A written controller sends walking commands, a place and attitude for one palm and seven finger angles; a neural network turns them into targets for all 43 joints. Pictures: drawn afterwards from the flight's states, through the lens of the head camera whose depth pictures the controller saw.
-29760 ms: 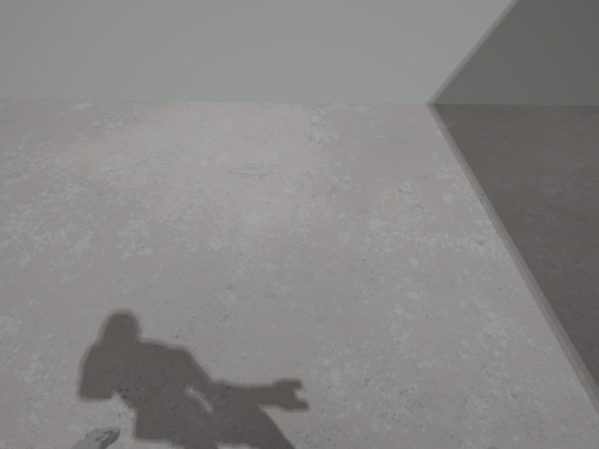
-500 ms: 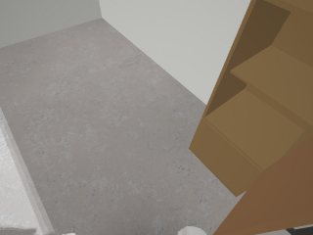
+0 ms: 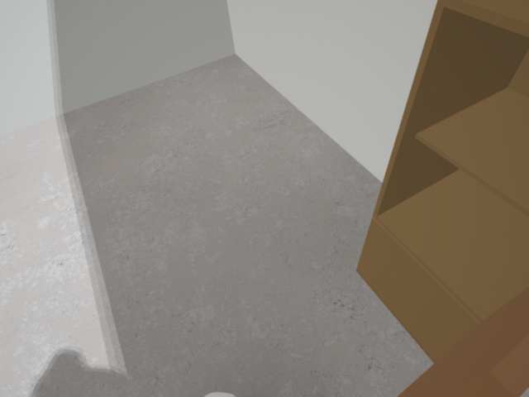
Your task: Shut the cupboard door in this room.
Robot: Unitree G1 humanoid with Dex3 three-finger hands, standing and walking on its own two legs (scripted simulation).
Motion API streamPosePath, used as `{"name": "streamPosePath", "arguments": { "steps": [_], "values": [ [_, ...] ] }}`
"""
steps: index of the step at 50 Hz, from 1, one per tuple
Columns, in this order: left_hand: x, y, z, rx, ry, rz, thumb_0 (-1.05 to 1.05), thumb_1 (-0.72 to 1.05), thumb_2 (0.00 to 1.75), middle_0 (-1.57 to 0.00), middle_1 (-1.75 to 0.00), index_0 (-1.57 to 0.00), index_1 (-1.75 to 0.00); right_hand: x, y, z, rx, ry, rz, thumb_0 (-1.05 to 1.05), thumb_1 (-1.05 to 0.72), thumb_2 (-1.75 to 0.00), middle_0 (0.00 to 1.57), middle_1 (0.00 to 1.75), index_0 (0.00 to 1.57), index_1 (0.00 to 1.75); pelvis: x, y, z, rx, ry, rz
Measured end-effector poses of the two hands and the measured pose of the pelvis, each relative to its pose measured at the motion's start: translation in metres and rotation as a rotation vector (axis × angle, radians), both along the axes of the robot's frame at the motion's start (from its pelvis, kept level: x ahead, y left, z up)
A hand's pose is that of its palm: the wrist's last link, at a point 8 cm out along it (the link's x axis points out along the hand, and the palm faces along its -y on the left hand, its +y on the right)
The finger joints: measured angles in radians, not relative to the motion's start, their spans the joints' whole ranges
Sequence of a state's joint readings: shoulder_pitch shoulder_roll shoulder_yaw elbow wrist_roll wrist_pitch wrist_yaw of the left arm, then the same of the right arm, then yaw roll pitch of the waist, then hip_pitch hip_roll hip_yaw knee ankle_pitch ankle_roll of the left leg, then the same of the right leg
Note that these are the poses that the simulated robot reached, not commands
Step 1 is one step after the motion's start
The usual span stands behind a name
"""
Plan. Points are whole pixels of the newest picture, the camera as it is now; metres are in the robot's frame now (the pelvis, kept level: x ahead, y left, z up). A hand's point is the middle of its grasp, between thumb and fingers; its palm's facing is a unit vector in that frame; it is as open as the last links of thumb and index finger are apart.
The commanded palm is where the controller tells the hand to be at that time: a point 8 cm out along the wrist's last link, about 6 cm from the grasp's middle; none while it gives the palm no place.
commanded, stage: turn or walk to find it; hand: left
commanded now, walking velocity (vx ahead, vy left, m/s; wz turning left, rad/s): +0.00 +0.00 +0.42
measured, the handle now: out of the picture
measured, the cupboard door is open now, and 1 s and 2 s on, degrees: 93 92 92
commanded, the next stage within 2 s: stand and wait in 0.16 s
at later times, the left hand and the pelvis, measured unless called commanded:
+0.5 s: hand out of the picture -0.05 +0.21 -0.19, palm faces +0.14 -0.97 -0.19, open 7.4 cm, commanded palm none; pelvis -0.01 +0.03 +0.00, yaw +5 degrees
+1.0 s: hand out of the picture +0.03 +0.19 -0.18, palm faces -0.03 -0.97 -0.26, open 7.4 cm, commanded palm none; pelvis -0.03 -0.01 -0.02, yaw -4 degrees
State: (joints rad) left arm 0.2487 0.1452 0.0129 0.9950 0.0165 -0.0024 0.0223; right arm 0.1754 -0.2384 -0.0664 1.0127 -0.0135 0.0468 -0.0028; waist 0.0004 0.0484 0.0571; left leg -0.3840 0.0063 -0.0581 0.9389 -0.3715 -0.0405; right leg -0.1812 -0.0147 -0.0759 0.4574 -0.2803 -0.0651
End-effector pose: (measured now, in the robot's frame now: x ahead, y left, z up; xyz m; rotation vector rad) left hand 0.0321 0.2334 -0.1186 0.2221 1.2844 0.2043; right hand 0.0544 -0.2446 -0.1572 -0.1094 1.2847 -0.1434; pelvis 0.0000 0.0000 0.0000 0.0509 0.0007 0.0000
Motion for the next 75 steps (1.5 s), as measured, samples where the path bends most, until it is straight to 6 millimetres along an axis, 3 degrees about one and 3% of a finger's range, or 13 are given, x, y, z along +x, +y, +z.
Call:
{"name": "streamPosePath", "arguments": {
  "steps": [9, 13, 18, 24, 28, 35, 44, 51, 60, 67, 75],
  "values": [
    [-0.065, -0.006, -0.014, -0.042, 0.104, 0.129, 0.00, 0.91, 0.89, -0.20, -0.30, -0.20, -0.30, 0.022, 0.006, 0.007, -0.032, 0.036, 0.107, 0.00, -0.91, -0.90, 0.20, 0.30, 0.19, 0.30, -0.005, -0.002, -0.001, -0.017, 0.000, 0.058],
    [-0.092, 0.001, -0.024, -0.060, 0.145, 0.176, 0.00, 0.91, 0.89, -0.20, -0.30, -0.20, -0.30, 0.036, 0.018, 0.012, -0.063, 0.022, 0.150, 0.00, -0.91, -0.90, 0.20, 0.30, 0.18, 0.30, -0.009, 0.006, -0.004, -0.030, -0.005, 0.085],
    [-0.111, 0.017, -0.041, -0.090, 0.188, 0.201, 0.00, 0.91, 0.89, -0.20, -0.30, -0.20, -0.30, 0.030, 0.033, 0.016, -0.101, -0.003, 0.167, 0.00, -0.90, -0.90, 0.20, 0.30, 0.16, 0.29, -0.013, 0.022, -0.011, -0.041, -0.022, 0.096],
    [-0.096, 0.024, -0.038, -0.104, 0.176, 0.166, 0.00, 0.91, 0.89, -0.20, -0.30, -0.19, -0.30, 0.011, 0.053, 0.020, -0.079, -0.004, 0.158, 0.00, -0.90, -0.90, 0.20, 0.30, 0.17, 0.30, -0.014, 0.030, -0.004, -0.038, -0.030, 0.092],
    [-0.077, 0.022, -0.035, -0.094, 0.125, 0.137, 0.00, 0.91, 0.89, -0.20, -0.30, -0.19, -0.30, -0.001, 0.051, 0.013, -0.066, 0.009, 0.129, 0.00, -0.93, -0.90, 0.20, 0.30, 0.19, 0.30, -0.016, 0.028, -0.004, -0.030, -0.030, 0.087],
    [-0.051, 0.010, -0.029, -0.079, 0.072, 0.080, 0.00, 0.91, 0.89, -0.20, -0.30, -0.19, -0.30, -0.030, 0.036, 0.004, -0.037, 0.046, 0.062, 0.00, -0.93, -0.90, 0.20, 0.30, 0.20, 0.30, -0.017, 0.018, -0.005, -0.041, -0.038, 0.061],
    [-0.025, 0.007, -0.033, -0.063, 0.071, 0.006, 0.00, 0.91, 0.89, -0.20, -0.30, -0.20, -0.30, -0.073, 0.014, 0.001, -0.052, 0.106, -0.035, 0.00, -0.91, -0.90, 0.20, 0.30, 0.20, 0.30, -0.026, 0.003, -0.011, -0.035, -0.016, -0.015],
    [-0.004, -0.004, -0.026, -0.010, 0.041, -0.060, 0.00, 0.91, 0.89, -0.20, -0.30, -0.19, -0.30, -0.083, -0.018, -0.019, -0.049, 0.108, -0.076, 0.00, -0.90, -0.90, 0.20, 0.30, 0.20, 0.30, -0.033, -0.012, -0.021, -0.025, -0.003, -0.075],
    [-0.011, -0.024, -0.008, -0.012, 0.012, -0.073, 0.00, 0.91, 0.89, -0.20, -0.30, -0.20, -0.30, -0.058, -0.022, -0.001, -0.021, 0.032, -0.063, 0.00, -0.91, -0.90, 0.20, 0.30, 0.19, 0.30, -0.035, -0.022, -0.003, -0.004, -0.001, -0.079],
    [-0.024, -0.016, -0.013, -0.040, -0.001, -0.048, 0.00, 0.92, 0.89, -0.20, -0.30, -0.20, -0.30, -0.043, -0.004, 0.008, -0.018, -0.024, -0.035, 0.00, -0.91, -0.90, 0.20, 0.30, 0.19, 0.30, -0.035, -0.014, -0.001, -0.025, -0.011, -0.073],
    [-0.048, 0.003, -0.033, -0.089, 0.038, 0.008, 0.00, 0.91, 0.89, -0.20, -0.30, -0.20, -0.30, -0.060, 0.021, 0.016, -0.056, 0.009, 0.000, 0.00, -0.92, -0.90, 0.20, 0.30, 0.20, 0.30, -0.036, 0.005, -0.004, -0.055, -0.026, -0.039]
  ]
}}
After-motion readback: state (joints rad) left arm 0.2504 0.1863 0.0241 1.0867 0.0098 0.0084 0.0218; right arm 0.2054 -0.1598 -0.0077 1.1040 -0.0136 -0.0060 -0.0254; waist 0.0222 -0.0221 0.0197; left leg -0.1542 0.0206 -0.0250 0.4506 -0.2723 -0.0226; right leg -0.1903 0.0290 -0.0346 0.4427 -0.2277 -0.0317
